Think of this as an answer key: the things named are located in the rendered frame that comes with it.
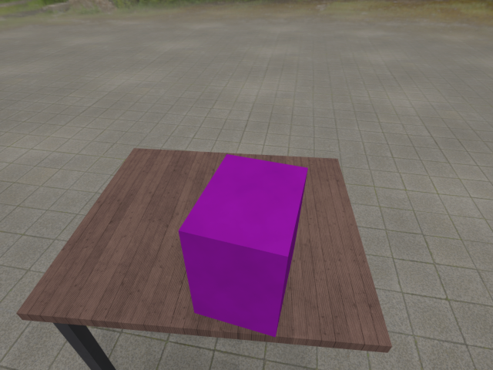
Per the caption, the table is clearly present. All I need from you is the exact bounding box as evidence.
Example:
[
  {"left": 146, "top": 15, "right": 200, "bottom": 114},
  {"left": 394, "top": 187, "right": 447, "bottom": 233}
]
[{"left": 16, "top": 148, "right": 392, "bottom": 370}]

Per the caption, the carton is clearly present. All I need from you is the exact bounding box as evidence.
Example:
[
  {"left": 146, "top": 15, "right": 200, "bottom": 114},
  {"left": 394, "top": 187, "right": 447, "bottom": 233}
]
[{"left": 179, "top": 154, "right": 308, "bottom": 337}]

